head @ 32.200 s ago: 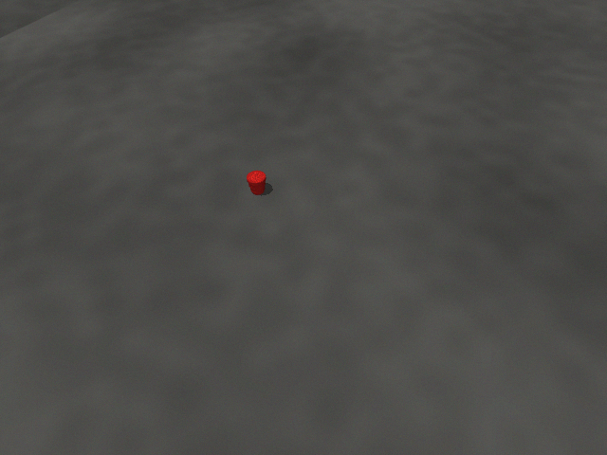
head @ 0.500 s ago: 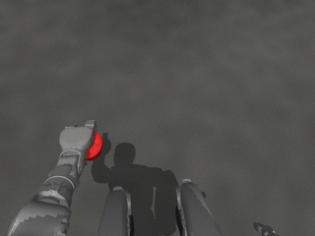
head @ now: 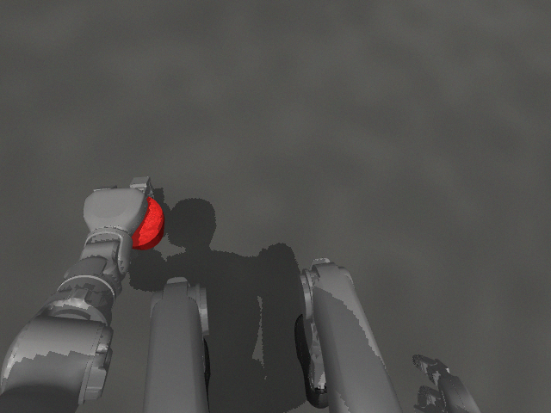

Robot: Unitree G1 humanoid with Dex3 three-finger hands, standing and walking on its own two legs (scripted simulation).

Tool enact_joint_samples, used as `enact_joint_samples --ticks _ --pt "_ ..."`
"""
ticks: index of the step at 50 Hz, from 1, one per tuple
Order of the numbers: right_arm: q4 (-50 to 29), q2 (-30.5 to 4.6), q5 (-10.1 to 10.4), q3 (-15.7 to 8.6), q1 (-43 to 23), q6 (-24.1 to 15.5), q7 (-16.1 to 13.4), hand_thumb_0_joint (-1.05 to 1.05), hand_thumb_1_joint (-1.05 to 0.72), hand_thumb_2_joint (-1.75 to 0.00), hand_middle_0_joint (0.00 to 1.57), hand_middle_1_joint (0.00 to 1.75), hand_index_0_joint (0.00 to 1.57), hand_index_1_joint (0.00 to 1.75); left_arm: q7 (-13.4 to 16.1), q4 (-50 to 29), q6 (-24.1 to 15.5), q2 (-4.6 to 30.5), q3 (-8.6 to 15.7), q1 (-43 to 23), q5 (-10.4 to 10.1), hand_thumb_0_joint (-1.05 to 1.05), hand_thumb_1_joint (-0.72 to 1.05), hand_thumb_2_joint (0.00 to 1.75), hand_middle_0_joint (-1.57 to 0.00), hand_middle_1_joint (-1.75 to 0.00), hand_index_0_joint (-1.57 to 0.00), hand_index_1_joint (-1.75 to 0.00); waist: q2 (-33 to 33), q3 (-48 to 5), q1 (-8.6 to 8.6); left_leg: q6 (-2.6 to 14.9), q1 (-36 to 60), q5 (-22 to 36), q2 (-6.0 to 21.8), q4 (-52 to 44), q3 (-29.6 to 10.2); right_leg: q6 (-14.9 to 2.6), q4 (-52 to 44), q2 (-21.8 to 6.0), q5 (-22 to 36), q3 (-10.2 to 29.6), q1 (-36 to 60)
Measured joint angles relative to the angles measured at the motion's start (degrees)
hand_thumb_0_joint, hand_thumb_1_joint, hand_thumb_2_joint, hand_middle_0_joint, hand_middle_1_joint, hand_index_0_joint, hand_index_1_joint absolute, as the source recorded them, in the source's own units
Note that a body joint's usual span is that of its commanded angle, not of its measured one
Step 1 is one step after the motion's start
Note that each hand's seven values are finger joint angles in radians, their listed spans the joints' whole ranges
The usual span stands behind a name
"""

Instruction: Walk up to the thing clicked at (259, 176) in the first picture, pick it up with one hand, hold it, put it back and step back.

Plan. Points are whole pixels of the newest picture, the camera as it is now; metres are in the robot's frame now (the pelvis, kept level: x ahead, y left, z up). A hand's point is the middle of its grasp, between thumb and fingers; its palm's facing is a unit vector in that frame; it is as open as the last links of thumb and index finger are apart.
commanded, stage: crouch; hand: left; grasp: from above
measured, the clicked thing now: (140, 227) +0.42 +0.19 -0.21
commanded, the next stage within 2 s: lower in 0.64 s
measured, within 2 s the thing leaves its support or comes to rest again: rests again in 1.58 s
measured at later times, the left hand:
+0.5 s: hand (139, 237) +0.41 +0.20 -0.25, palm faces -0.47 -0.02 -0.88, open 11.5 cm
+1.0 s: hand (148, 236) +0.42 +0.20 -0.30, palm faces -0.51 -0.03 -0.86, open 11.5 cm
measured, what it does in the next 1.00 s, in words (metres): lowers itself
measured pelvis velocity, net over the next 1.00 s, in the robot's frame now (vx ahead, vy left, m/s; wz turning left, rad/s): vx -0.01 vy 0.00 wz -0.04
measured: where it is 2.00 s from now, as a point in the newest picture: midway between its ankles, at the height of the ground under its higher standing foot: (256, 387)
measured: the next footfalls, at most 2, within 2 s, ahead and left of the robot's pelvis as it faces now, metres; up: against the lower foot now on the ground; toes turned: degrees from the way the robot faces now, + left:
none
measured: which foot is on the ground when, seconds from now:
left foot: down 0.00-1.00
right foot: down 0.00-1.00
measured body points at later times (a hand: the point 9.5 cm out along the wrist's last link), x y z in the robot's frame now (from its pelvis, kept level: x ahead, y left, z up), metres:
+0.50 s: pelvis -0.01 +0.00 -0.07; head +0.21 +0.03 +0.32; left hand +0.43 +0.20 -0.20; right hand +0.05 -0.27 -0.19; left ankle +0.07 +0.14 -0.42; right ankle +0.09 -0.14 -0.42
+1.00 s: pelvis -0.01 +0.00 -0.11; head +0.21 +0.03 +0.27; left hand +0.44 +0.20 -0.25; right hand +0.02 -0.28 -0.23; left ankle +0.07 +0.13 -0.42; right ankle +0.09 -0.14 -0.42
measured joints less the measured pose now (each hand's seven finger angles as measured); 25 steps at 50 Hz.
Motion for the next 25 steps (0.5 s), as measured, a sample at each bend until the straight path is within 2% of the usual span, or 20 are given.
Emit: enact_joint_samples --ticks 6,14,19,25 --pt "-0.19 -0.63 -0.54 -0.05 -0.68 -0.14 0.94 0.0 -0.92 -0.9 0.21 0.3 0.2 0.3 0.53 2.41 1.42 1.38 1.18 -2.71 -0.24 -0.04 -0.26 0.97 -0.6 -1.12 -0.37 -0.97 -0.06 0.62 -0.66 -0.26 -3.44 -0.78 0.07 3.91 -0.62 0.03 3.6 0.44 -0.48 -0.23 -3.44" --pt "-0.06 -0.26 -0.68 0.09 -0.47 0.07 2.18 0.0 -0.92 -0.9 0.2 0.3 0.2 0.3 -1.66 2.76 1.7 1.99 0.98 -3.42 -2.33 -0.04 -0.25 0.97 -0.59 -1.12 -0.36 -0.97 0.23 2.19 -0.52 -0.21 -6.32 -1.4 0.08 7.78 -0.86 0.4 7.14 0.86 -0.8 -0.08 -6.32" --pt "0.2 0.12 -0.77 0.52 0.08 0.14 2.82 0.0 -0.92 -0.9 0.21 0.3 0.2 0.3 -2.29 2.33 -0.04 2.08 1.29 -2.81 -1.74 -0.04 -0.25 0.96 -0.6 -1.12 -0.37 -0.97 0.01 2.86 -0.6 -0.31 -8.05 -1.46 -0.08 10.01 -1.04 0.47 9.24 0.99 -0.81 -0.01 -7.98" --pt "0.42 0.05 -1.15 0.74 0.4 0.01 3.38 0.0 -0.92 -0.9 0.21 0.3 0.21 0.3 -0.62 3.19 -1.81 2.84 1.98 -2.97 0.18 -0.04 -0.24 0.94 -0.61 -1.1 -0.38 -0.95 -0.43 3.53 -1.3 -0.35 -10.49 -1.12 -0.32 12.93 -1.29 0.59 11.98 1.23 -0.4 0.09 -10.34"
